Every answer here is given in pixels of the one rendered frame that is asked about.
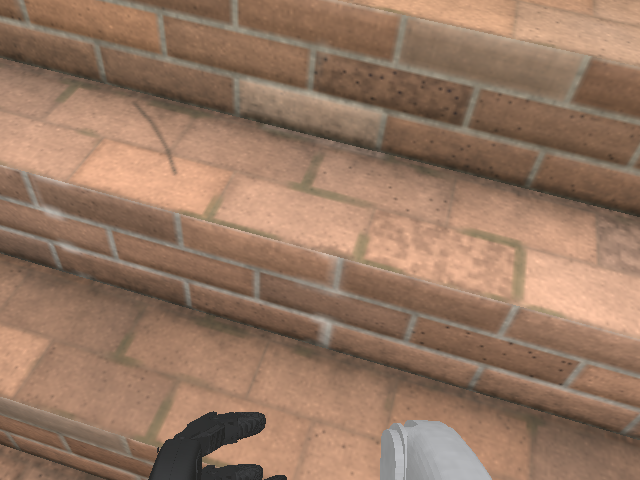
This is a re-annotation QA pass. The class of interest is left robot hand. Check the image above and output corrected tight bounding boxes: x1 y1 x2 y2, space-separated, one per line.
148 411 287 480

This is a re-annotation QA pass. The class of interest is robot right thigh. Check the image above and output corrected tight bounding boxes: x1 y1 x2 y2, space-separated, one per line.
380 420 492 480

